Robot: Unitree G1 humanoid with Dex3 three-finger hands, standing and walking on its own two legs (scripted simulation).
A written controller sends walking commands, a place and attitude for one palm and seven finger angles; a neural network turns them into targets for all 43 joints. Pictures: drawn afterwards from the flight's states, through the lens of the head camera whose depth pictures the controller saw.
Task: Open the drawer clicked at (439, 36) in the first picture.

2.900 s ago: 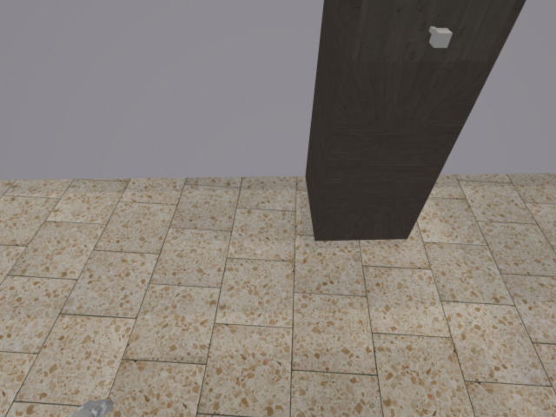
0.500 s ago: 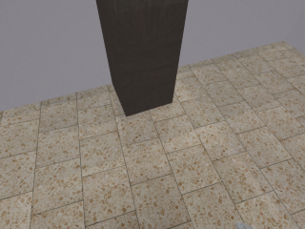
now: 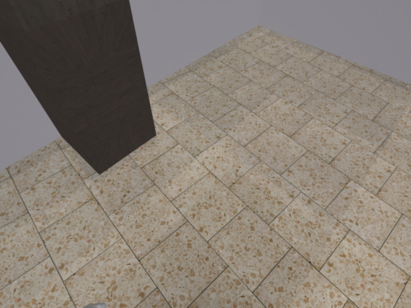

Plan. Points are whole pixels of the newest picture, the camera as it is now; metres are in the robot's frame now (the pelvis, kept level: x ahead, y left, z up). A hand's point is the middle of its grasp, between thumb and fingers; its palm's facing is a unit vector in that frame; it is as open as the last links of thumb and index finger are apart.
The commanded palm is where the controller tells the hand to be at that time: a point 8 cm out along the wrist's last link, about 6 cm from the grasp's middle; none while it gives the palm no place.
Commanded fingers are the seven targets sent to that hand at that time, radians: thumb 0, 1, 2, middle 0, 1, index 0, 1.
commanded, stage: walk to a spot facing it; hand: left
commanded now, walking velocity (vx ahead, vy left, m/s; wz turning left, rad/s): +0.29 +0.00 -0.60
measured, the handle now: out of the picture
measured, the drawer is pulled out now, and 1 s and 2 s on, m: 0.00 0.00 0.00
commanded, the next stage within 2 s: turn to face it in 1.80 s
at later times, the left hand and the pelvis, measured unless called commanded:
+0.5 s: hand out of the picture +0.12 +0.18 -0.18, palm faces -0.12 -0.98 -0.18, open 7.3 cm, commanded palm none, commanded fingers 0.00 0.90 0.90 -0.20 -0.30 -0.20 -0.30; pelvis +0.13 -0.01 +0.00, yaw -13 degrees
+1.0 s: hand (184, 174) +0.49 +0.08 -0.16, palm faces -0.50 -0.85 -0.17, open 7.3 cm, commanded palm none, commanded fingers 0.00 0.90 0.90 -0.20 -0.30 -0.20 -0.30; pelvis +0.31 -0.02 +0.00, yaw -30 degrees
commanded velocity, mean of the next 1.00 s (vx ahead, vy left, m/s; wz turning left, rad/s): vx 0.34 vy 0.00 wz -0.49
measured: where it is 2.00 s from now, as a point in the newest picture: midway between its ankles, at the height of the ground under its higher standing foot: (260, 218)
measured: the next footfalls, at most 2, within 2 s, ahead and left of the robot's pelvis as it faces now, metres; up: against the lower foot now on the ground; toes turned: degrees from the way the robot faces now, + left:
right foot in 0.06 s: +0.03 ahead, -0.13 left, +0.00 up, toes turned -8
left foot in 0.52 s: +0.30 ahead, +0.08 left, +0.00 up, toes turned -8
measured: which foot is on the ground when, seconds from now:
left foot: down 0.00-0.06, up 0.08-0.50, down 0.52-1.00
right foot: up 0.00-0.04, down 0.06-0.54, up 0.56-1.00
